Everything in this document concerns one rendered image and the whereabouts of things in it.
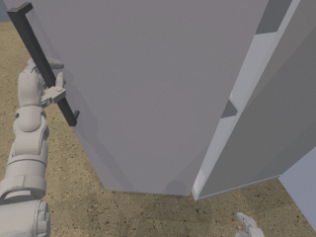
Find handle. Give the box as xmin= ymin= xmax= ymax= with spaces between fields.
xmin=7 ymin=2 xmax=80 ymax=126

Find fridge door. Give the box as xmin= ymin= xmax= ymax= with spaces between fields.
xmin=3 ymin=0 xmax=269 ymax=197

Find right robot hand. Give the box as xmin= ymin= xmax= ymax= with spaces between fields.
xmin=235 ymin=212 xmax=265 ymax=237

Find left robot upper arm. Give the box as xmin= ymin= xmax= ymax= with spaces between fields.
xmin=0 ymin=199 xmax=51 ymax=237

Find robot left forearm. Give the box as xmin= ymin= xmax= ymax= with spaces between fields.
xmin=0 ymin=106 xmax=49 ymax=205

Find left robot hand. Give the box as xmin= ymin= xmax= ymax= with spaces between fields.
xmin=18 ymin=57 xmax=66 ymax=109

